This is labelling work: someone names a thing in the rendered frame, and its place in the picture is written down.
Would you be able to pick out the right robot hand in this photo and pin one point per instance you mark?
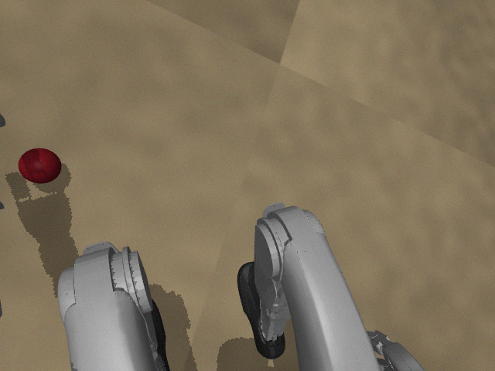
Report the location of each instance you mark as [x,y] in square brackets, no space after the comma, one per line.
[397,357]

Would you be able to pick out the left robot foot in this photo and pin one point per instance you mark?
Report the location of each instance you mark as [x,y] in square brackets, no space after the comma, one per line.
[161,337]

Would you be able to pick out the right robot foot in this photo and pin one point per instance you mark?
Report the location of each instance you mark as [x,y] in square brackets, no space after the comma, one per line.
[250,301]

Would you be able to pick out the ball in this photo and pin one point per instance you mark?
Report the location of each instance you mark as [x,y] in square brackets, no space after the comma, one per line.
[39,165]

